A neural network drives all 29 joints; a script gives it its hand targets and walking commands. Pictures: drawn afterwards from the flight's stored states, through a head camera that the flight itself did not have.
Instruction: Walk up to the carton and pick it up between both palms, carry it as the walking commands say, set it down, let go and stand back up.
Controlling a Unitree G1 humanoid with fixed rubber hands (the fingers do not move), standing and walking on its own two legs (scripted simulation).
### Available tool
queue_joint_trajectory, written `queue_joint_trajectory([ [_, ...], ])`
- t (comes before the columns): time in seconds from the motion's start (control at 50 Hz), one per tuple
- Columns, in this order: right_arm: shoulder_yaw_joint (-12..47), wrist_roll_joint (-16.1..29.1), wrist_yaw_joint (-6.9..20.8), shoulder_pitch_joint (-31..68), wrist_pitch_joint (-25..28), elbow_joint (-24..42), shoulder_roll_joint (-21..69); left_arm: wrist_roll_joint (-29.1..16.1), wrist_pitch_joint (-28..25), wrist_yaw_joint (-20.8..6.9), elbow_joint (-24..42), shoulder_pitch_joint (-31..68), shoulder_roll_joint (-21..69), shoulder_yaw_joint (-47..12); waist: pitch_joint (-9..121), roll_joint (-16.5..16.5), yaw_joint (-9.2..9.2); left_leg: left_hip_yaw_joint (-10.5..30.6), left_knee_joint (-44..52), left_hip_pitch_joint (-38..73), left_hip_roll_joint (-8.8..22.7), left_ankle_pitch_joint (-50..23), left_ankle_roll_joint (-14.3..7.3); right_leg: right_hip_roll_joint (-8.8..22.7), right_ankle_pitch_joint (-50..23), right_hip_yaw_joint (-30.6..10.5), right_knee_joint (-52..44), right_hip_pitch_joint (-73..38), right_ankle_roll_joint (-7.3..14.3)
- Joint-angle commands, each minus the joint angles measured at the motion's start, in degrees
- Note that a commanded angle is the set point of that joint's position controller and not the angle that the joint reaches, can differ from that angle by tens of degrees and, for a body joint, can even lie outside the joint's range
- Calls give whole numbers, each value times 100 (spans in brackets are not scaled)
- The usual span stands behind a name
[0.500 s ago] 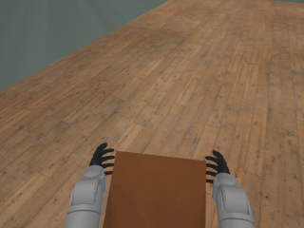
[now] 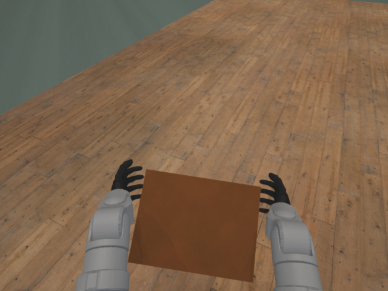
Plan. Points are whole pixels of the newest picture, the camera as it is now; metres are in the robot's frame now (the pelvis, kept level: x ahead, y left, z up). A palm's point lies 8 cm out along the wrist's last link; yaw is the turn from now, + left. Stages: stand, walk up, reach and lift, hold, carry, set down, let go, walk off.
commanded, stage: hold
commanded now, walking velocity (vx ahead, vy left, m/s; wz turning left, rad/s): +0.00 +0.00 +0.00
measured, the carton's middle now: (195, 219) +0.32 +0.02 -0.06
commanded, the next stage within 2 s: set down in 0.04 s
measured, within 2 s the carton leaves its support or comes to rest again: neither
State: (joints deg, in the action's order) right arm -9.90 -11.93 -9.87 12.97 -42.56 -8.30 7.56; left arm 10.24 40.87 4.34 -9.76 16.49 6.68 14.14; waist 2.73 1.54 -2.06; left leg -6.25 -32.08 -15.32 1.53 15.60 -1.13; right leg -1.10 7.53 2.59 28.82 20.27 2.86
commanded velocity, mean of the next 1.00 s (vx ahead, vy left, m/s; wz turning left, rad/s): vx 0.00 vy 0.00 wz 0.00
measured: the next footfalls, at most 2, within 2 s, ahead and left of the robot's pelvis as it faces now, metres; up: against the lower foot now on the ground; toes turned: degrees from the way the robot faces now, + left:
none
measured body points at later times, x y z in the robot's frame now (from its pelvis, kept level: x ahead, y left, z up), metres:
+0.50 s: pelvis +0.03 +0.00 +0.00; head +0.01 -0.02 +0.45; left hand +0.32 +0.20 +0.00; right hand +0.34 -0.14 -0.01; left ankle +0.02 +0.11 -0.73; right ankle +0.09 -0.09 -0.73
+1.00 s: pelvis +0.03 +0.00 -0.02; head +0.13 -0.01 +0.42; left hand +0.33 +0.21 -0.07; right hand +0.35 -0.13 -0.10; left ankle +0.02 +0.11 -0.73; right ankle +0.09 -0.09 -0.73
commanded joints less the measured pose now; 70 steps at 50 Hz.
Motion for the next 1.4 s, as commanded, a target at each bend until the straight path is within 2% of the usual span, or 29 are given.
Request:
queue_joint_trajectory([
  [0.0,3125,1462,2662,3802,377,-237,5177,-1391,-385,-2328,-393,3888,5582,-3599,2332,293,556,1633,987,-329,24,-357,-217,103,-338,-1097,-413,-2308,-131],
  [0.02,3231,1504,2695,4057,426,-72,5202,-1372,-427,-2335,-313,3963,5548,-3617,2561,125,493,1565,860,-135,-13,-496,-225,115,-332,-1065,-430,-2194,-127],
  [0.04,2595,1295,2753,3539,399,-1176,5645,-778,-370,-2366,-1254,3192,5477,-2651,2348,70,-412,1424,1515,-105,-52,621,-258,-231,518,-811,-370,-2623,-47],
  [0.06,2859,1418,2801,4375,664,-537,5650,-948,-557,-2419,-1242,3638,5728,-2903,2296,170,-203,1459,1623,-323,-60,1148,-335,-256,826,-819,-237,-2755,-107],
  [0.12,2276,1025,2904,4101,839,-1484,5533,-874,-795,-2485,-1371,4375,5678,-2802,1953,292,154,1504,1604,-509,15,1236,-280,-221,754,-737,-204,-2524,-59],
  [0.2,2017,893,2858,4525,1250,-1691,5509,-653,-1146,-2604,-1898,4542,5412,-2401,2256,199,112,1417,1237,-765,-75,831,-334,-68,803,-960,-213,-2397,-35],
  [0.22,1971,866,2855,4671,1337,-1634,5533,-574,-1247,-2622,-2066,4372,5367,-2211,2188,-156,92,1465,1204,-648,-56,896,-386,-161,837,-888,-194,-2201,-67],
  [0.24,1900,846,2839,4671,1428,-1663,5418,-544,-1299,-2611,-2021,4417,5469,-2327,2083,227,119,1443,1267,-872,-58,688,-348,-155,492,-816,-142,-2309,-28],
  [0.26,1806,711,2845,4414,1477,-1787,5380,-549,-1352,-2581,-1974,4331,5467,-2295,2134,54,309,1540,1159,-812,4,632,-367,-219,403,-851,-41,-2130,-12],
  [0.3,1967,866,2757,4716,1631,-1763,5435,-393,-1481,-2594,-2371,4106,5283,-2031,2141,25,33,1441,930,-1017,-136,434,-369,-54,458,-988,-117,-2277,-24],
  [0.38,1784,725,2667,3920,1759,-2091,5255,-174,-1597,-2498,-2274,3409,5023,-1876,1947,134,-71,1380,715,-832,-179,-567,-280,-57,-282,-1038,-113,-1936,31],
  [0.4,1803,620,2627,3803,1826,-2004,5263,-209,-1700,-2480,-2069,3448,4881,-1964,2008,-95,104,1448,599,-825,-149,-680,-305,-80,-425,-1031,-57,-1796,21],
  [0.42,1792,633,2588,3648,1844,-2176,5270,-181,-1735,-2450,-2043,3451,4814,-2012,1979,248,46,1388,613,-985,-180,-739,-242,-43,-538,-1063,-65,-1908,32],
  [0.44,1732,573,2571,3294,1851,-2187,5067,-282,-1729,-2422,-1890,3287,4846,-2178,1888,157,262,1476,606,-725,-130,-1047,-230,-83,-785,-1051,-40,-1710,39],
  [0.46,1709,558,2532,3217,1835,-2231,5058,-147,-1736,-2378,-2021,2998,4700,-1980,1721,104,31,1448,575,-882,-140,-1088,-233,-76,-798,-1012,16,-1681,4],
  [0.6,1436,408,2284,2891,2131,-2267,4708,-419,-2107,-2175,-1602,3313,4148,-2218,1535,-60,443,1478,293,-1253,-228,-1329,-211,-178,-1020,-982,314,-1248,-56],
  [0.72,1276,297,2042,2775,2551,-2340,4403,-346,-2485,-2031,-1853,3060,4013,-2188,1770,108,454,1531,-239,-1660,-371,-1468,-151,-192,-1306,-1065,807,-732,-42],
  [0.88,2024,531,1842,3015,3073,-1970,4456,-342,-2974,-1945,-1918,2803,3601,-2185,2677,-205,28,1512,-918,-2452,-498,-1811,-184,-249,-2146,-1220,1495,-504,-160],
  [0.9,1920,513,1804,3112,3140,-2001,4327,-353,-2984,-1919,-2091,2783,3642,-2137,2498,-77,139,1537,-980,-2530,-491,-1697,-189,-208,-1966,-1147,1579,-177,-173],
  [0.96,2050,684,1728,3343,3338,-1976,4439,-381,-3213,-1867,-1907,2963,3475,-2169,2983,-145,-113,1531,-1200,-2875,-564,-1601,-227,-257,-1855,-1225,1808,-252,-170],
  [0.98,1894,672,1713,3358,3342,-2167,4279,-425,-3205,-1821,-2008,3141,3398,-2175,2850,-169,82,1559,-1247,-2827,-523,-1557,-244,-295,-1665,-1089,1907,337,-200],
  [1.06,2026,767,1625,3856,3584,-2098,4077,-452,-3380,-1791,-2268,3202,3378,-2113,3256,-178,-100,1432,-1595,-3388,-610,-1340,-200,-311,-1431,-1194,2141,545,-154],
  [1.12,1921,756,1521,4082,3629,-2300,4116,-578,-3471,-1809,-2344,3637,3335,-2161,3529,-368,104,1440,-1825,-3619,-652,-950,-272,-400,-1084,-1161,2364,846,-191],
  [1.14,2063,827,1510,4160,3639,-2165,4088,-467,-3440,-1808,-2456,3337,3325,-2098,3636,-228,-149,1399,-1861,-3689,-646,-1052,-268,-393,-1057,-1185,2445,916,-178],
  [1.16,1999,808,1509,4242,3606,-2286,4143,-559,-3440,-1821,-2354,3739,3265,-2177,3737,-304,-13,1376,-1944,-3710,-649,-973,-242,-460,-1053,-1090,2549,1130,-174],
  [1.18,2100,870,1523,4441,3608,-2391,4236,-486,-3439,-1858,-2514,3690,3233,-2039,3759,-315,-285,1296,-2129,-3990,-675,-823,-247,-411,-743,-1209,2568,1242,-203],
  [1.24,2231,976,1407,5032,3604,-1973,4279,-737,-3452,-1938,-2540,4212,3327,-2179,4274,-610,-57,1290,-2384,-4256,-737,-556,-309,-457,-531,-1144,2772,1245,-275],
  [1.32,2127,1001,1449,5510,3436,-2289,4438,-606,-3262,-2009,-2929,4316,3471,-1881,4117,-603,-283,1173,-2624,-4876,-768,14,-284,-488,324,-1155,2964,1710,-215],
  [1.38,1921,904,1526,5519,3294,-2616,4510,-667,-3127,-2091,-3037,4765,3611,-1997,4426,-464,-128,1096,-2703,-5051,-796,64,-213,-547,281,-967,3177,2052,-204],
])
